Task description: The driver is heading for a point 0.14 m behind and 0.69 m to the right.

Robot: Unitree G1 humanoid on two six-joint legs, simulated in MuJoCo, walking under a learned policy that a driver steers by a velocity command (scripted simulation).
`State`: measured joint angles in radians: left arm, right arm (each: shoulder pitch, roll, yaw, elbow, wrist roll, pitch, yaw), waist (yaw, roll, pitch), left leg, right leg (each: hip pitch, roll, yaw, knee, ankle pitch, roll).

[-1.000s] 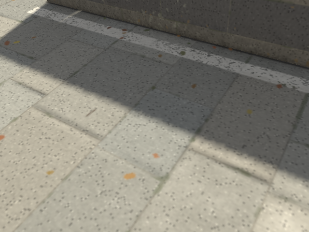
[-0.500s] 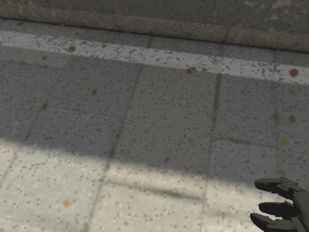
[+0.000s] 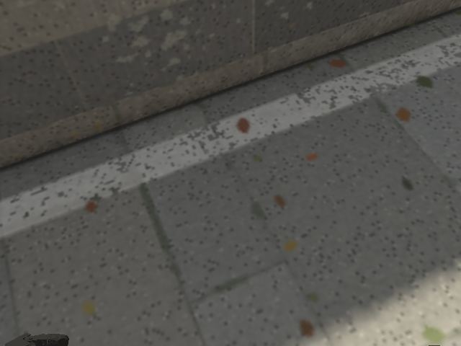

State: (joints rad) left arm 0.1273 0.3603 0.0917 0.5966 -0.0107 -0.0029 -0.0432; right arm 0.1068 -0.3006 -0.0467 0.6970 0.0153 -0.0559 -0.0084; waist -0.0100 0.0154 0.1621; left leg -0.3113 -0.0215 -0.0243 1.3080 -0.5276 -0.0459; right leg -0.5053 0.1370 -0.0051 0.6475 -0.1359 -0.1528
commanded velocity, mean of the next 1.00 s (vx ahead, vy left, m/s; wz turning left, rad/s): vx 0.12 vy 0.00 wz -1.00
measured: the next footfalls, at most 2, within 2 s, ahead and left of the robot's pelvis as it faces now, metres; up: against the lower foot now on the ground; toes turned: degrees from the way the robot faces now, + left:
left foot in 0.36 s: +0.29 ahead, +0.15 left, +0.00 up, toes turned -32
right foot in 0.82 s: +0.09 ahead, -0.04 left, +0.00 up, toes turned -51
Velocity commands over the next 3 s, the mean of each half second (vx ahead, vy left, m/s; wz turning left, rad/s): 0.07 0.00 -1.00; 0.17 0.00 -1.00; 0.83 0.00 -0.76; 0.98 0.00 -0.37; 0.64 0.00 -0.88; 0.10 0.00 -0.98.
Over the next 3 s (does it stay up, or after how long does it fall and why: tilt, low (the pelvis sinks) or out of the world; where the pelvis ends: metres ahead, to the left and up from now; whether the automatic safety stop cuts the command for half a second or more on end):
stays up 0.35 -1.35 0.02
